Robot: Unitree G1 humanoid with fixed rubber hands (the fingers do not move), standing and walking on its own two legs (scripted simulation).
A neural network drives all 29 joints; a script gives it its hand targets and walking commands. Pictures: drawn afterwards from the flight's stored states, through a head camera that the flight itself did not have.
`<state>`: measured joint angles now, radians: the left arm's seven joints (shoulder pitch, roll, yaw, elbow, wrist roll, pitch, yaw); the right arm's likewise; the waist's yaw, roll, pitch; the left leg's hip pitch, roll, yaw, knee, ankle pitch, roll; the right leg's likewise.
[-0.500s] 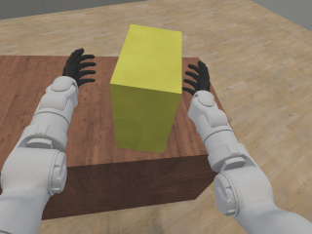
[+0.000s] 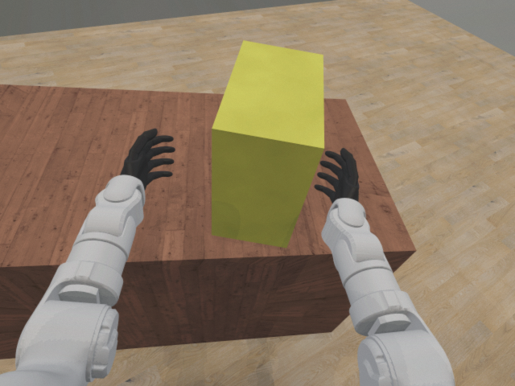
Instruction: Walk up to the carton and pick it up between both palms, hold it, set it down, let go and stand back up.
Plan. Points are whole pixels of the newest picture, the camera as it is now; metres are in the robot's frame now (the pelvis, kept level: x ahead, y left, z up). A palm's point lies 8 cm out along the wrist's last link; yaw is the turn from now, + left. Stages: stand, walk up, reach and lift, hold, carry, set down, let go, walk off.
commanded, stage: set down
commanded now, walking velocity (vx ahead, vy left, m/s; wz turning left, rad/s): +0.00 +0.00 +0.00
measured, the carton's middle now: (265, 147) +0.56 -0.02 +0.03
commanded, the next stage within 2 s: none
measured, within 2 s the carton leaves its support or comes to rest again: neither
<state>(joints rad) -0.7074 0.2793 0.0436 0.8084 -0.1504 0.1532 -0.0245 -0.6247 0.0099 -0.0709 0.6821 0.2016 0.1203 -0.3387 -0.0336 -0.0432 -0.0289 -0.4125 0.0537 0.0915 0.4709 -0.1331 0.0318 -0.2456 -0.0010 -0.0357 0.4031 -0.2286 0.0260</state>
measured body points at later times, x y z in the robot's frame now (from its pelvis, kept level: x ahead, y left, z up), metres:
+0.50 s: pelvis +0.01 -0.01 +0.00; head +0.03 +0.02 +0.45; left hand +0.34 +0.20 +0.02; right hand +0.33 -0.14 +0.03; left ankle +0.07 +0.10 -0.74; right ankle -0.02 -0.14 -0.74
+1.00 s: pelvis +0.02 -0.02 +0.00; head +0.03 +0.00 +0.45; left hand +0.29 +0.20 -0.02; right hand +0.29 -0.16 -0.01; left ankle +0.07 +0.10 -0.74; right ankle -0.02 -0.14 -0.74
